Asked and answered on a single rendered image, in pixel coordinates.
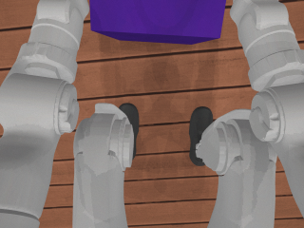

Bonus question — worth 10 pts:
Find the robot left forearm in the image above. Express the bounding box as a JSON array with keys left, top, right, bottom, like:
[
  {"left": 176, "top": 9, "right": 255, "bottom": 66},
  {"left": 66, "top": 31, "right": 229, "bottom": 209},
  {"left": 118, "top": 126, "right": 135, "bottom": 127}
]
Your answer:
[{"left": 0, "top": 0, "right": 89, "bottom": 125}]

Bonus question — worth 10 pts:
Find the robot right upper arm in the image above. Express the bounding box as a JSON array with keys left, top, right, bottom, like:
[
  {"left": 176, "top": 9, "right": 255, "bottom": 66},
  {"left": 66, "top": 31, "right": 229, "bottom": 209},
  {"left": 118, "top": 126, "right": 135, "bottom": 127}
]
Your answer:
[{"left": 249, "top": 83, "right": 304, "bottom": 218}]

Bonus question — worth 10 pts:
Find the robot left thigh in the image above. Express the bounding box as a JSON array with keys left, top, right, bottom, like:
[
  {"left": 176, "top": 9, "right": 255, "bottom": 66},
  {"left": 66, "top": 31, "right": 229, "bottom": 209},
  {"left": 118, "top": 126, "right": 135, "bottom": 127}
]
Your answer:
[{"left": 72, "top": 113, "right": 134, "bottom": 228}]

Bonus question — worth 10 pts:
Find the carton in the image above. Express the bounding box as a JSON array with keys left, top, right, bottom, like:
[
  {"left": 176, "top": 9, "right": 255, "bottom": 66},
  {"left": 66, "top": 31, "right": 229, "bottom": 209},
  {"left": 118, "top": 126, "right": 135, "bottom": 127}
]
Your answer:
[{"left": 89, "top": 0, "right": 226, "bottom": 45}]

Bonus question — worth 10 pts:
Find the robot left upper arm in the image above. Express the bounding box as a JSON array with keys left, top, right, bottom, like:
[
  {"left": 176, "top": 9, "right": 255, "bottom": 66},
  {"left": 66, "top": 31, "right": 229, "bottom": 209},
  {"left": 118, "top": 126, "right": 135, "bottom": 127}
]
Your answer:
[{"left": 0, "top": 73, "right": 80, "bottom": 228}]

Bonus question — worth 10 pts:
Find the right robot shin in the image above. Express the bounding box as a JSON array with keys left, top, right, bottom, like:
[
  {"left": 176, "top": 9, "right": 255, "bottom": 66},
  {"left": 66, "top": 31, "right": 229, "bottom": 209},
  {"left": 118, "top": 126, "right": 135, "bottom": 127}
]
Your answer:
[{"left": 196, "top": 108, "right": 277, "bottom": 168}]

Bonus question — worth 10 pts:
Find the robot right forearm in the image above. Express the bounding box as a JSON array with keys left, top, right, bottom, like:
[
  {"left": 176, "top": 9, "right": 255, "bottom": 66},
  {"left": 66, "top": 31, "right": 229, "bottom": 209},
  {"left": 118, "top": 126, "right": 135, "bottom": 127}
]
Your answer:
[{"left": 230, "top": 0, "right": 304, "bottom": 92}]

